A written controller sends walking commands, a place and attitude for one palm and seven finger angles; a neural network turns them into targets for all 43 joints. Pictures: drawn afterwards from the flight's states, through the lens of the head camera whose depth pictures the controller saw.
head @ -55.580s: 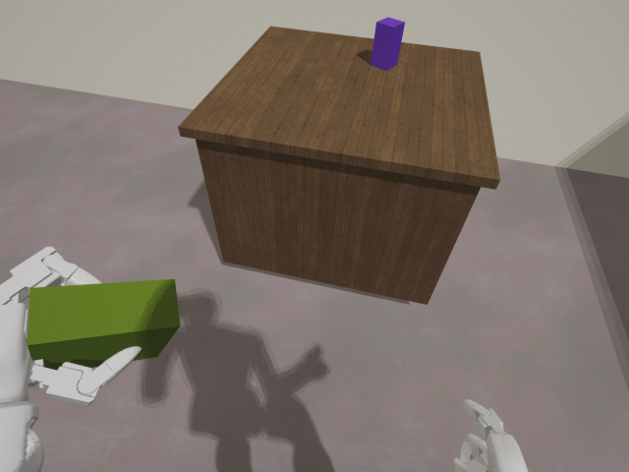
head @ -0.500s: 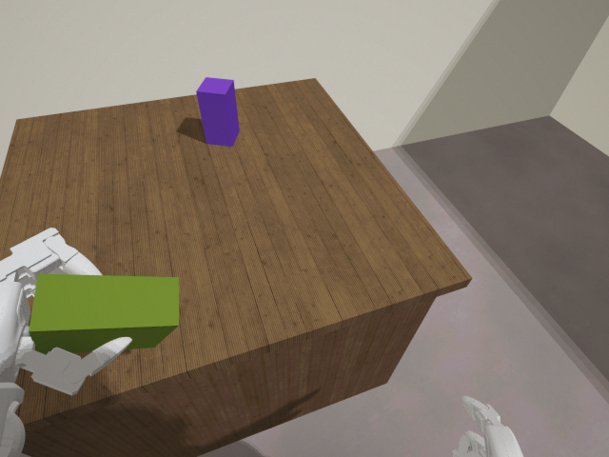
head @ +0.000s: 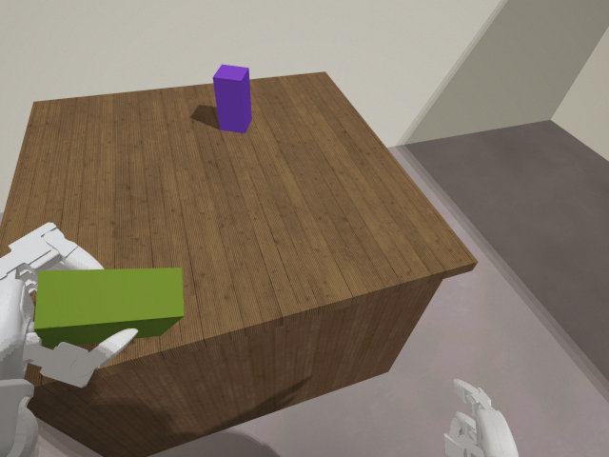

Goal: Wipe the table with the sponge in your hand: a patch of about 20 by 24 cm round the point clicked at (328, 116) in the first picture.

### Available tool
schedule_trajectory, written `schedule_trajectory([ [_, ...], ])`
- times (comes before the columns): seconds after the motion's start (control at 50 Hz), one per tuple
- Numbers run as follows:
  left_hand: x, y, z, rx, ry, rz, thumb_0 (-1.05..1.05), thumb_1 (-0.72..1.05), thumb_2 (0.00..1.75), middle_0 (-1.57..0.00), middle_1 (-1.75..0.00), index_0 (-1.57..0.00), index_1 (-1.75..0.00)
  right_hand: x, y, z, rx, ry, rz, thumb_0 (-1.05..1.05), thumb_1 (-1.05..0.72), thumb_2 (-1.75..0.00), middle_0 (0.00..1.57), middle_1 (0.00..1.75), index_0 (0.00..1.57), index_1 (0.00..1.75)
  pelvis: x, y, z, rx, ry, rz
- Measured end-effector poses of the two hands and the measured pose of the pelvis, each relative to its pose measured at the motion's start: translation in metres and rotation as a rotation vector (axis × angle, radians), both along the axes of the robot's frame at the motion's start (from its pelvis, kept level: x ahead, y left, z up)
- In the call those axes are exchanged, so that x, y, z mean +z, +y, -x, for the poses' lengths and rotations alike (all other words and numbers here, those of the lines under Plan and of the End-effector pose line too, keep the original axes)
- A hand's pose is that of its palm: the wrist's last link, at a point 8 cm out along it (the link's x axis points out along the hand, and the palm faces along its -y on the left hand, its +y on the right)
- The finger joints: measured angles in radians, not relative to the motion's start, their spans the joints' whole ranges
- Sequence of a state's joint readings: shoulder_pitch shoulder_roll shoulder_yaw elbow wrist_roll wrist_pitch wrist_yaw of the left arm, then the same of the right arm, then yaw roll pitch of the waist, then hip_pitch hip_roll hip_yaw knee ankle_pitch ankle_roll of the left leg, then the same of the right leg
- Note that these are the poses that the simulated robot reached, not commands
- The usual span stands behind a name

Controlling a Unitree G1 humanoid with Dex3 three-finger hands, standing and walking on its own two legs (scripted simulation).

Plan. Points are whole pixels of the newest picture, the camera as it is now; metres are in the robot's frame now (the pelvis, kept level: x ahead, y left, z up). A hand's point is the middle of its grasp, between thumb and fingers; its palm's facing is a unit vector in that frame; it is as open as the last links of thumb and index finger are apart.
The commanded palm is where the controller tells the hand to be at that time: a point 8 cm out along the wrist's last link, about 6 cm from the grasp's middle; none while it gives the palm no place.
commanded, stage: step back with the hand held close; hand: left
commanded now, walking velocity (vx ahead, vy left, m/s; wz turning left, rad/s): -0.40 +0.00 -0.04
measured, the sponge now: (130, 308) +0.23 +0.20 +0.14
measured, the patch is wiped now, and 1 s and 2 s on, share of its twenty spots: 1.00 1.00 1.00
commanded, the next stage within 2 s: stop stepping back and stand still in 0.66 s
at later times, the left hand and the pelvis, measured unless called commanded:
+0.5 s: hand (85, 381) +0.15 +0.19 +0.18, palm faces +0.20 -0.90 -0.37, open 9.2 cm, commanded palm +0.10 +0.25 +0.19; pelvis -0.09 -0.01 +0.01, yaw -5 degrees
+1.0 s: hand out of the picture -0.02 +0.20 +0.17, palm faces +0.30 -0.88 -0.36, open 9.2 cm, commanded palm -0.06 +0.25 +0.19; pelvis -0.24 -0.03 +0.01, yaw -3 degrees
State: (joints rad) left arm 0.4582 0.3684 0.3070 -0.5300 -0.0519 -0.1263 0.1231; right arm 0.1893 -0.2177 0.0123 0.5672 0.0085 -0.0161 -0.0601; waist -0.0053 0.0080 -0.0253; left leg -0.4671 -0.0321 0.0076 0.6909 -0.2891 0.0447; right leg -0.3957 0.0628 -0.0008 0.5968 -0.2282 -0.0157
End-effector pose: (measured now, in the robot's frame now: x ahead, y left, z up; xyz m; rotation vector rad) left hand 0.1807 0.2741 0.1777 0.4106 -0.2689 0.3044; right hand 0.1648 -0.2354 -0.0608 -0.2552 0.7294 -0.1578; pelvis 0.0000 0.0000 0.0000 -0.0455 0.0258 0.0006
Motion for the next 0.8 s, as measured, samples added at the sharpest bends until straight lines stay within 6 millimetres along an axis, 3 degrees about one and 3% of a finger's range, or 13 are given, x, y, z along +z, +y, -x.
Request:
schedule_trajectory([
  [0.1, -0.001, 0.009, 0.013, -0.020, -0.008, -0.042, -0.01, -0.47, 1.11, -0.81, -1.41, -0.84, -1.42, 0.004, 0.003, 0.010, -0.010, -0.006, 0.034, 0.01, -0.90, -0.90, 0.20, 0.30, 0.21, 0.30, -0.003, 0.007, 0.012, -0.013, -0.007, -0.003],
  [0.24, 0.010, 0.021, 0.023, 0.043, -0.015, -0.032, -0.01, -0.47, 1.11, -0.81, -1.41, -0.84, -1.42, 0.008, 0.012, 0.037, -0.008, 0.001, 0.006, 0.01, -0.90, -0.90, 0.20, 0.30, 0.21, 0.30, 0.009, 0.008, 0.029, -0.058, -0.004, 0.013],
  [0.4, 0.005, -0.018, 0.035, -0.081, -0.003, -0.016, -0.01, -0.46, 1.11, -0.81, -1.41, -0.84, -1.43, 0.002, 0.006, 0.076, -0.031, -0.014, -0.039, 0.01, -0.90, -0.90, 0.20, 0.30, 0.21, 0.30, 0.006, -0.006, 0.064, -0.092, 0.013, 0.023],
  [0.5, 0.011, -0.033, 0.063, -0.167, -0.026, -0.038, -0.01, -0.47, 1.11, -0.81, -1.41, -0.84, -1.43, 0.001, -0.014, 0.112, -0.101, 0.011, -0.022, 0.01, -0.90, -0.90, 0.20, 0.30, 0.21, 0.30, 0.005, -0.009, 0.086, -0.092, -0.006, 0.025],
  [0.6, 0.008, -0.020, 0.086, -0.163, -0.072, -0.055, -0.01, -0.47, 1.11, -0.81, -1.41, -0.84, -1.42, 0.002, -0.032, 0.146, -0.155, 0.007, 0.056, 0.01, -0.90, -0.90, 0.20, 0.30, 0.21, 0.30, -0.005, -0.003, 0.106, -0.086, 0.001, 0.015],
  [0.7, -0.002, -0.009, 0.109, -0.070, -0.031, -0.014, -0.01, -0.47, 1.11, -0.81, -1.41, -0.84, -1.42, 0.006, -0.032, 0.181, -0.147, -0.020, 0.045, 0.02, -0.90, -0.90, 0.20, 0.30, 0.21, 0.30, -0.001, -0.007, 0.140, -0.109, -0.025, -0.001],
  [0.8, 0.004, -0.027, 0.152, -0.070, -0.023, -0.008, -0.01, -0.47, 1.11, -0.81, -1.41, -0.84, -1.43, 0.001, -0.028, 0.217, -0.111, -0.026, 0.006, 0.01, -0.90, -0.90, 0.20, 0.30, 0.21, 0.30, 0.001, -0.017, 0.175, -0.094, -0.027, 0.014],
])
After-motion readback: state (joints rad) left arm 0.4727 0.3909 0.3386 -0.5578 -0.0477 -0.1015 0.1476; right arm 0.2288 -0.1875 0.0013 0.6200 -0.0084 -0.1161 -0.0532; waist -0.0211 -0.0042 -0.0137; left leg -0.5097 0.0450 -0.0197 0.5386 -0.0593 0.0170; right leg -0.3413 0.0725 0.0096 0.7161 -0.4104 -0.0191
